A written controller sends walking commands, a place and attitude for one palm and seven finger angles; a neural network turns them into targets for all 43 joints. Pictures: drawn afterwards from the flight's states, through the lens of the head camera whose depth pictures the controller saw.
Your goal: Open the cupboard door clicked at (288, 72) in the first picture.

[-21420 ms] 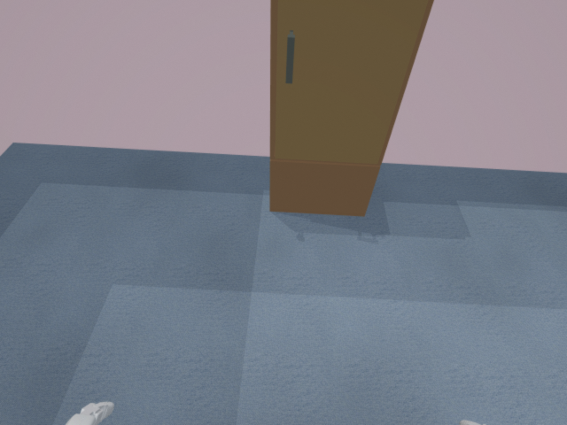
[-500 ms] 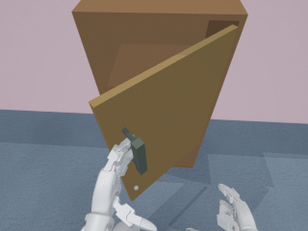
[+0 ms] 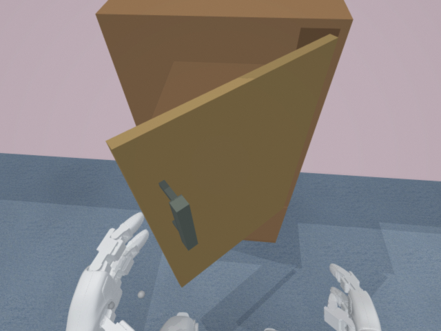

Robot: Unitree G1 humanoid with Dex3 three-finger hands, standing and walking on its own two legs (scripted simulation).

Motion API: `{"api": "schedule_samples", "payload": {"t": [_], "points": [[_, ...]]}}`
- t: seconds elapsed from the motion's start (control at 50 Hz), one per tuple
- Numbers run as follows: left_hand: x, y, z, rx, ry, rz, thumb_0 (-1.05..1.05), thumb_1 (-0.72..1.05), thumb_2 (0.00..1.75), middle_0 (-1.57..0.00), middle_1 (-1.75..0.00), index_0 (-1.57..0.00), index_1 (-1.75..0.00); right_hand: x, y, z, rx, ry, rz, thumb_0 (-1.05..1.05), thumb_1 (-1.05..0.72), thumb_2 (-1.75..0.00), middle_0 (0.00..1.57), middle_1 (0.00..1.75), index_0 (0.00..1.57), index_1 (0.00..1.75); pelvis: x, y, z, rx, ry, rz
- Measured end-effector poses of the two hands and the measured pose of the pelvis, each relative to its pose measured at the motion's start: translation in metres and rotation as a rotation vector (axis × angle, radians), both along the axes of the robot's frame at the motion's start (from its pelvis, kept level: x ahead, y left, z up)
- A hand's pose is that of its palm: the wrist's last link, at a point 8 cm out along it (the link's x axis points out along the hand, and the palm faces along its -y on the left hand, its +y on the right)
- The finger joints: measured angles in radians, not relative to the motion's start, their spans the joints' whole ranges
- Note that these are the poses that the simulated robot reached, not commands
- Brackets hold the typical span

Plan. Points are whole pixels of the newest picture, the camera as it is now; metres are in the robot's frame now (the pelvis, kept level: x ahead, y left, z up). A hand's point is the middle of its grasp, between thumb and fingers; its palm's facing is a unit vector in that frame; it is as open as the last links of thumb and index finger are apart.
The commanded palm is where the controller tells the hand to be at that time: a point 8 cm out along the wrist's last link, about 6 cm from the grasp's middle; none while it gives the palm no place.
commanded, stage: slide the hand sideways off the handle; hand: left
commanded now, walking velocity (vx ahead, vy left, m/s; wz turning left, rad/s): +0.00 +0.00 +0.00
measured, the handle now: (178, 216) +0.29 +0.09 +0.08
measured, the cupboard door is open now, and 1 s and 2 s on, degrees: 43 43 43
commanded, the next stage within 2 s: draw the hand back to the body in 0.06 s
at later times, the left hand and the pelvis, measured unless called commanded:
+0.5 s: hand (91, 291) +0.16 +0.17 +0.12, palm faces -0.04 -1.00 -0.04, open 16.3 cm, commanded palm +0.13 +0.23 +0.13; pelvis -0.01 +0.03 +0.01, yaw +0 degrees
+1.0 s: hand (15, 253) +0.19 +0.25 +0.17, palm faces +0.27 -0.89 -0.36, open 13.4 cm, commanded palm +0.15 +0.30 +0.20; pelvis +0.01 +0.04 +0.06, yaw +0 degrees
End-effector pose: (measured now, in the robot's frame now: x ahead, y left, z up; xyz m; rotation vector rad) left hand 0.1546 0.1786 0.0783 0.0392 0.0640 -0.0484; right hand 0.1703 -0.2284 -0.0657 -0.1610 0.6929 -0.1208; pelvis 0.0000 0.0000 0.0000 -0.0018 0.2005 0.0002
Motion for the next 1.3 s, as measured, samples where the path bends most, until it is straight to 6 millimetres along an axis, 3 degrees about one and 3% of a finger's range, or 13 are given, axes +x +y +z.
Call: {"api": "schedule_samples", "payload": {"t": [0.1,0.24,0.48,0.58,0.7,0.84,1.04,1.3], "points": [[-0.010,0.019,0.000,0.001,-0.010,0.028,-0.01,-0.49,0.30,-0.17,-0.31,-0.18,-0.32,0.002,-0.001,-0.002,-0.014,-0.009,-0.003,0.01,-0.90,-0.90,0.20,0.30,0.20,0.30,-0.003,0.002,-0.003,-0.006,0.002,0.008],[-0.011,0.012,0.002,-0.049,-0.047,-0.056,-0.01,-0.50,0.30,-0.15,-0.30,-0.15,-0.31,0.001,0.010,0.000,-0.023,-0.044,0.001,0.01,-0.90,-0.90,0.20,0.30,0.20,0.30,-0.009,0.012,-0.006,-0.019,0.002,0.010],[-0.008,0.048,0.042,0.004,-0.075,0.007,-0.01,-0.49,0.30,-0.15,-0.30,-0.15,-0.30,-0.008,0.042,0.023,0.027,-0.080,-0.008,0.01,-0.90,-0.90,0.20,0.30,0.20,0.30,-0.009,0.028,0.012,-0.033,-0.058,0.002],[-0.010,0.054,0.048,0.009,-0.059,-0.024,-0.01,-0.50,0.30,-0.15,-0.30,-0.15,-0.30,-0.006,0.047,0.034,0.010,-0.103,0.010,0.01,-0.90,-0.90,0.20,0.30,0.20,0.30,-0.008,0.034,0.018,-0.038,-0.078,0.005],[-0.009,0.074,0.067,0.080,-0.083,0.015,-0.01,-0.45,0.32,-0.15,-0.30,-0.15,-0.30,-0.001,0.049,0.044,-0.009,-0.124,0.021,0.01,-0.90,-0.90,0.20,0.30,0.20,0.30,-0.006,0.037,0.024,-0.042,-0.100,0.004],[-0.008,0.094,0.088,0.246,-0.035,0.216,-0.01,-0.28,0.39,-0.16,-0.30,-0.16,-0.30,0.005,0.058,0.056,-0.030,-0.112,0.020,0.01,-0.90,-0.90,0.20,0.30,0.20,0.30,0.001,0.042,0.040,-0.036,-0.130,-0.002],[0.005,0.121,0.118,0.358,-0.060,0.341,0.00,0.05,0.53,-0.17,-0.30,-0.17,-0.30,0.015,0.066,0.060,-0.028,-0.074,0.057,0.01,-0.90,-0.90,0.20,0.30,0.20,0.30,0.015,0.044,0.058,-0.021,-0.181,-0.004],[0.024,0.139,0.163,0.436,-0.165,0.431,0.01,0.50,0.73,-0.19,-0.30,-0.19,-0.30,0.037,0.053,0.069,-0.029,-0.067,0.066,0.01,-0.90,-0.90,0.20,0.30,0.20,0.30,0.030,0.036,0.073,-0.005,-0.221,-0.017]]}}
